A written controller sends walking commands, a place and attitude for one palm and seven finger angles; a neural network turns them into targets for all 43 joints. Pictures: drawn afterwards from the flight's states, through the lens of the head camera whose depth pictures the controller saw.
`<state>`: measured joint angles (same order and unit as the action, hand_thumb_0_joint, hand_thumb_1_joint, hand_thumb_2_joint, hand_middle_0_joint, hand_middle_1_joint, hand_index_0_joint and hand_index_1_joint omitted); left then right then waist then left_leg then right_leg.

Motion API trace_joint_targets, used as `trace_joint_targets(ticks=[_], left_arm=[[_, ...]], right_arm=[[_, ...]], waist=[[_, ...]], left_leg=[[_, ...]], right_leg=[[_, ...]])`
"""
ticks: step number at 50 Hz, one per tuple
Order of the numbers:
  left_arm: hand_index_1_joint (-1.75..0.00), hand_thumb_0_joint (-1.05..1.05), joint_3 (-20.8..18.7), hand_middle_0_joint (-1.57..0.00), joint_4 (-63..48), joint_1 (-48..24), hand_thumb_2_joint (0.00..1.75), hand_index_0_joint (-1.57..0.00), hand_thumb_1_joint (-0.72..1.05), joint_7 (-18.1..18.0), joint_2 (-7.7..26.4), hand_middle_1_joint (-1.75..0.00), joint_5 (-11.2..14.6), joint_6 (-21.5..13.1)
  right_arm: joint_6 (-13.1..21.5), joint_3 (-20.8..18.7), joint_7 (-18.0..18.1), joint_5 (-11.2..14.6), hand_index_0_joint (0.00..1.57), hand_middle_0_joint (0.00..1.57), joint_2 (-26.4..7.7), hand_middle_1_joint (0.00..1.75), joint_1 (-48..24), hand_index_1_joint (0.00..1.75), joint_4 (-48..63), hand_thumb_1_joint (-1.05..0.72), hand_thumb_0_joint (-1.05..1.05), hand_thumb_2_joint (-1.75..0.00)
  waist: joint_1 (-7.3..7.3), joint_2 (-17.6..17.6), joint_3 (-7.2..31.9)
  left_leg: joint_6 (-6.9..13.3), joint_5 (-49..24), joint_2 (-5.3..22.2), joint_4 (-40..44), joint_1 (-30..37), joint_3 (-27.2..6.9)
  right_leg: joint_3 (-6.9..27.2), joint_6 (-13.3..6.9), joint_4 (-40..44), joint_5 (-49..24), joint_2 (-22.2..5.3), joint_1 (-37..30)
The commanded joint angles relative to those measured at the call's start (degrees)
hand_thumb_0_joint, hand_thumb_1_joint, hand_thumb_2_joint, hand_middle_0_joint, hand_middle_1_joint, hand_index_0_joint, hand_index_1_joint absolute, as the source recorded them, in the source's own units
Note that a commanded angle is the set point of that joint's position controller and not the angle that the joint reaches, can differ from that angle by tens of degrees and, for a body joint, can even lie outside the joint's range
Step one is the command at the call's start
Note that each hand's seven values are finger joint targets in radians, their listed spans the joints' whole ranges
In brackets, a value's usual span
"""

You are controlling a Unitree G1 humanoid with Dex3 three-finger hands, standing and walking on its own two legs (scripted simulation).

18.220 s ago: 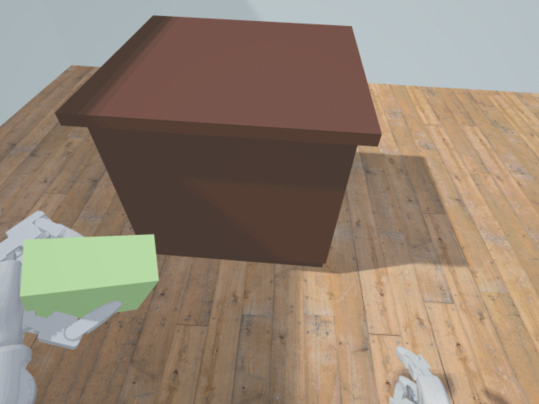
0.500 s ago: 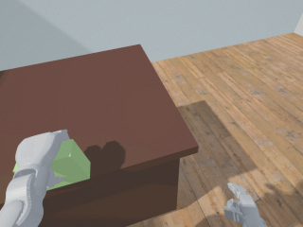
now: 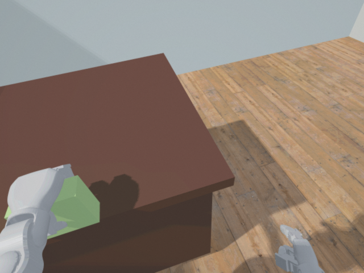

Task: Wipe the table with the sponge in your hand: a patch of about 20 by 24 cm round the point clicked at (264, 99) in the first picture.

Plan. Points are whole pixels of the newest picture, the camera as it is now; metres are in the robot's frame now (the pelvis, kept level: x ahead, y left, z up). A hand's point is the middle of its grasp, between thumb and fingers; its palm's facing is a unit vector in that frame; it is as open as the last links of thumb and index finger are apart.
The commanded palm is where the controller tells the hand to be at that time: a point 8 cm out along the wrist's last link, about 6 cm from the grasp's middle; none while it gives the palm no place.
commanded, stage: wipe forward along the first lane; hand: left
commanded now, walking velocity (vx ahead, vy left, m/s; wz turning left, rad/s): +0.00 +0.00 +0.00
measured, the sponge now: (62, 213) +0.20 +0.31 +0.04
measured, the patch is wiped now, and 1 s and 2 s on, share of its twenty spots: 0.00 0.35 0.45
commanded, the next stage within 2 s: slide across to the middle lane in 1.56 s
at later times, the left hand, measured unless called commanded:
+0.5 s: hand (57, 182) +0.25 +0.33 +0.08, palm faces -0.06 -0.02 -1.00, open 9.7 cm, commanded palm +0.24 +0.33 +0.12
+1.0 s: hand (60, 163) +0.30 +0.36 +0.08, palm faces -0.10 +0.00 -0.99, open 9.7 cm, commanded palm +0.29 +0.36 +0.11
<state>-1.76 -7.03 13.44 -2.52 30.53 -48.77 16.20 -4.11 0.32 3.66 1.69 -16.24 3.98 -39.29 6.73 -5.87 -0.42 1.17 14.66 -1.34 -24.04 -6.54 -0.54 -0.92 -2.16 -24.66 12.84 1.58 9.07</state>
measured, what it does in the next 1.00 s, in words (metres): stands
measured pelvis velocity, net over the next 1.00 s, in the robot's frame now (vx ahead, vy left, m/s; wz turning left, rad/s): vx -0.01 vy -0.01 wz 0.02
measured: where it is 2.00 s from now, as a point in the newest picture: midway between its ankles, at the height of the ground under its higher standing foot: outside the picture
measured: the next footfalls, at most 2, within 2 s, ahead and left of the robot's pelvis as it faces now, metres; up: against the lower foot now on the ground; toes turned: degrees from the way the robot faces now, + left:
none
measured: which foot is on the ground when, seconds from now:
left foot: down 0.00-1.00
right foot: down 0.00-1.00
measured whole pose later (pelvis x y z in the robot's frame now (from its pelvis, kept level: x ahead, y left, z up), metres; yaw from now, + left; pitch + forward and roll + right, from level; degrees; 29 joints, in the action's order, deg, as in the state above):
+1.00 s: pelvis -0.01 -0.01 -0.01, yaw +1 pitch +4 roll +0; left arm -4.6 32.6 -18.7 -1.6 36.4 -53.3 4.1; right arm -4.8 -0.5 4.3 3.5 -17.8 10.9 -40.8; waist 3.2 -4.3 2.2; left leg 0.8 15.7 -1.1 -30.4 -19.1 -1.8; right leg -2.4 -2.7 -29.6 13.4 1.8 20.6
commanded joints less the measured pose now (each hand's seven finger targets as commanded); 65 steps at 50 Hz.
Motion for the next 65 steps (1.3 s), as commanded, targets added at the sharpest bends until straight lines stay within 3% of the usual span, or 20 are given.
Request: trace_joint_targets(ticks=[1, 7, 9, 10, 14, 15, 19, 21, 24, 26, 33, 39, 41, 44, 46, 49, 55, 59, 62, 65], left_arm=[[-1.6, 0.0, -7.61, -1.2, -6.25, -11.35, 1.3, -1.2, 0.1, -2.39, 12.29, -1.6, -1.11, 0.42], [-1.6, 0.0, -7.16, -1.2, -0.41, -16.12, 1.3, -1.2, 0.1, -1.91, 12.99, -1.6, -1.39, 0.2], [-1.6, 0.0, -6.94, -1.2, 0.49, -19.87, 1.3, -1.2, 0.1, -1.61, 14.16, -1.6, -1.91, 0.16], [-1.6, 0.0, -4.26, -1.2, 2.28, -21.87, 1.3, -1.2, 0.1, -1.35, 11.46, -1.6, -2.03, -0.02], [-1.6, 0.0, -5.91, -1.2, 6.99, -25.16, 1.3, -1.2, 0.1, -0.83, 14.27, -1.6, -2.52, -1.28], [-1.6, 0.0, -3.42, -1.2, 7.7, -25.94, 1.3, -1.2, 0.1, -0.62, 11.35, -1.6, -2.7, -1.76], [-1.6, 0.0, -5.91, -1.2, 12.14, -26.12, 1.3, -1.2, 0.1, -0.22, 14.44, -1.6, -2.91, -2.55], [-1.6, 0.0, -2.5, -1.2, 13.56, -29.56, 1.3, -1.2, 0.1, -0.04, 11.14, -1.6, -2.95, -3.35], [-1.6, 0.0, -5.17, -1.2, 15.3, -30.04, 1.3, -1.2, 0.1, -0.37, 14.29, -1.6, -3.67, -4.36], [-1.6, 0.0, -2.8, -1.2, 18.15, -32.04, 1.3, -1.2, 0.1, -0.44, 11.81, -1.6, -3.67, -4.77], [-1.6, 0.0, -4.4, -1.2, 27.62, -36.29, 1.3, -1.2, 0.1, -0.48, 15.67, -1.6, -4.82, -6.16], [-1.6, 0.0, -6.57, -1.2, 31.59, -40.98, 1.3, -1.2, 0.1, 0.01, 19.89, -1.6, -5.33, -8.22], [-1.6, 0.0, -4.59, -1.2, 33.68, -41.16, 1.3, -1.2, 0.1, 0.04, 17.46, -1.6, -5.64, -8.96], [-1.6, 0.0, -7.11, -1.2, 34.55, -42.7, 1.3, -1.2, 0.1, -0.26, 20.62, -1.6, -5.64, -10.34], [-1.6, 0.0, -6.01, -1.2, 36.36, -43.12, 1.3, -1.2, 0.1, -0.61, 19.29, -1.6, -5.96, -11.08], [-1.6, 0.0, -8.45, -1.2, 37.02, -44.52, 1.3, -1.2, 0.1, -0.93, 22.65, -1.6, -6.01, -11.84], [-1.6, 0.0, -4.51, -1.2, 39.84, -47.81, 1.3, -1.2, 0.1, -1.69, 18.68, -1.6, -6.82, -12.29], [-1.6, 0.0, -6.39, -1.2, 42.71, -52.48, 1.3, -1.2, 0.1, -1.85, 22.54, -1.6, -7.06, -12.89], [-1.6, 0.0, -5.72, -1.2, 47.05, -55.26, 1.3, -1.2, 0.1, -1.83, 23.22, -1.6, -8.09, -13.3], [-1.6, 0.0, -4.71, -1.2, 47.56, -55.97, 1.3, -1.2, 0.1, -1.6, 22.36, -1.6, -8.74, -14.34]], right_arm=[[3.08, -2.11, 0.76, 0.23, 0.2, 0.2, -5.9, 0.3, -10.05, 0.3, 9.32, -0.9, 0.0, -0.9], [2.91, -2.11, 1.46, 0.47, 0.2, 0.2, -6.26, 0.3, -9.67, 0.3, 8.53, -0.9, 0.0, -0.9], [2.94, -1.67, 1.67, 0.76, 0.2, 0.2, -6.37, 0.3, -10.55, 0.3, 8.6, -0.9, 0.0, -0.9], [3.26, -1.5, 1.76, 0.79, 0.2, 0.2, -6.01, 0.3, -9.68, 0.3, 8.65, -0.9, 0.0, -0.9], [3.36, -1.76, 1.99, 0.86, 0.2, 0.2, -6.67, 0.3, -8.95, 0.3, 8.04, -0.9, 0.0, -0.9], [3.58, -1.75, 1.92, 0.84, 0.2, 0.2, -6.34, 0.3, -8.24, 0.3, 8.15, -0.9, 0.0, -0.9], [3.11, -2.0, 1.68, 0.98, 0.2, 0.2, -7.16, 0.3, -7.46, 0.3, 7.94, -0.9, 0.0, -0.9], [3.27, -2.13, 1.63, 1.09, 0.2, 0.2, -6.84, 0.3, -6.14, 0.3, 7.64, -0.9, 0.0, -0.9], [3.13, -2.38, 1.61, 1.13, 0.2, 0.2, -7.28, 0.3, -5.9, 0.3, 7.92, -0.9, 0.0, -0.9], [3.15, -2.49, 1.58, 1.26, 0.2, 0.2, -7.21, 0.3, -4.44, 0.3, 7.28, -0.9, 0.0, -0.9], [2.76, -2.84, 1.84, 1.51, 0.2, 0.2, -8.14, 0.3, -1.75, 0.3, 6.25, -0.9, 0.0, -0.9], [2.26, -2.81, 1.77, 1.81, 0.2, 0.2, -8.47, 0.3, -0.52, 0.3, 6.44, -0.9, 0.0, -0.9], [2.18, -2.97, 1.55, 1.81, 0.2, 0.2, -8.23, 0.3, 0.74, 0.3, 6.36, -0.9, 0.0, -0.9], [1.89, -3.16, 1.51, 1.89, 0.2, 0.2, -8.67, 0.3, 1.23, 0.3, 6.54, -0.9, 0.0, -0.9], [1.99, -3.37, 1.31, 1.88, 0.2, 0.2, -8.54, 0.3, 2.45, 0.3, 6.23, -0.9, 0.0, -0.9], [1.52, -3.45, 1.22, 2.03, 0.2, 0.2, -9.02, 0.3, 2.6, 0.3, 6.2, -0.9, 0.0, -0.9], [1.26, -3.72, 0.88, 2.27, 0.2, 0.2, -8.72, 0.3, 4.19, 0.3, 5.82, -0.9, 0.0, -0.9], [0.94, -3.51, 1.15, 2.34, 0.2, 0.2, -9.28, 0.3, 4.95, 0.3, 5.29, -0.9, 0.0, -0.9], [0.67, -3.4, 1.19, 2.37, 0.2, 0.2, -9.25, 0.3, 6.16, 0.3, 4.41, -0.9, 0.0, -0.9], [0.4, -3.52, 0.9, 2.34, 0.2, 0.2, -8.94, 0.3, 6.89, 0.3, 4.78, -0.9, 0.0, -0.9]], waist=[[-0.48, 4.62, 7.52], [-1.0, 6.47, 6.98], [-1.3, 4.23, 6.84], [-1.91, 5.42, 7.16], [-1.66, 5.28, 7.95], [-2.07, 6.04, 9.52], [-1.69, 6.11, 8.85], [-2.98, 6.93, 8.26], [-2.08, 6.05, 9.39], [-3.27, 7.65, 8.07], [-3.48, 9.79, 9.04], [-3.59, 7.04, 9.99], [-4.11, 8.4, 9.98], [-3.74, 7.66, 11.21], [-4.21, 8.67, 11.67], [-4.03, 7.67, 12.25], [-5.22, 7.64, 12.37], [-5.46, 8.78, 12.62], [-6.24, 8.88, 11.8], [-5.73, 5.95, 15.46]], left_leg=[[1.64, -13.34, -1.4, 2.63, -3.56, -1.21], [1.8, -10.26, -1.7, 2.69, -4.53, -0.87], [1.75, -8.88, -1.88, 2.75, -4.18, -0.97], [1.77, -8.36, -1.88, 2.62, -5.04, -0.6], [1.75, -6.91, -2.08, 2.64, -5.24, -0.77], [1.86, -8.29, -2.24, 1.99, -5.51, -0.41], [1.8, -7.29, -2.22, 1.85, -7.1, -0.6], [1.94, -6.67, -2.18, 1.5, -7.47, -0.28], [1.94, -5.96, -2.37, 1.29, -8.37, -0.59], [1.94, -5.14, -2.25, 0.99, -9.12, -0.26], [2.16, -2.85, -2.64, -0.37, -12.74, 0.14], [2.23, -2.11, -2.54, -1.01, -14.38, -0.04], [2.34, -2.45, -2.58, -1.6, -14.84, 0.22], [2.42, -2.25, -2.53, -1.84, -15.69, 0.09], [2.54, -2.78, -2.51, -2.39, -16.03, 0.26], [2.48, -3.14, -2.45, -2.59, -16.77, 0.14], [2.58, -3.07, -2.24, -2.88, -16.05, 0.16], [2.73, -1.53, -2.27, -2.75, -17.46, -0.08], [2.75, -1.08, -2.32, -3.18, -17.88, -0.05], [2.62, -3.98, -2.19, -3.47, -16.4, -0.02]], right_leg=[[3.3, -1.34, 3.31, -9.26, 0.35, -4.98], [3.07, -0.95, 3.95, -6.74, 0.21, -3.92], [4.22, -1.41, 4.34, -5.05, 0.63, -2.59], [2.49, -0.89, 3.93, -4.42, 0.14, -2.61], [3.5, -1.19, 4.36, -3.31, 0.55, -2.06], [2.26, -0.88, 3.54, -5.18, 0.12, -2.98], [3.23, -1.11, 3.56, -5.09, 0.35, -2.49], [2.03, -0.71, 3.5, -4.83, 0.16, -1.18], [2.81, -1.1, 3.22, -4.04, 0.32, -1.38], [1.64, -0.7, 3.03, -3.54, 0.2, 0.13], [2.34, -0.36, 2.42, -2.37, -0.09, 0.47], [2.85, -0.7, 1.99, -1.7, -0.12, 1.1], [2.21, -0.43, 1.53, -2.56, -0.17, 1.66], [2.94, -0.65, 1.35, -2.88, -0.24, 1.25], [2.46, -0.38, 0.78, -3.94, -0.25, 1.5], [2.88, -0.67, 0.55, -4.62, -0.26, 1.26], [1.65, -0.59, 0.17, -3.95, -0.12, 4.17], [2.13, -0.57, 0.65, -2.52, -0.18, 4.19], [1.64, -0.43, 0.46, -1.95, -0.14, 5.46], [1.49, -0.85, -0.48, -4.87, -0.16, 4.42]])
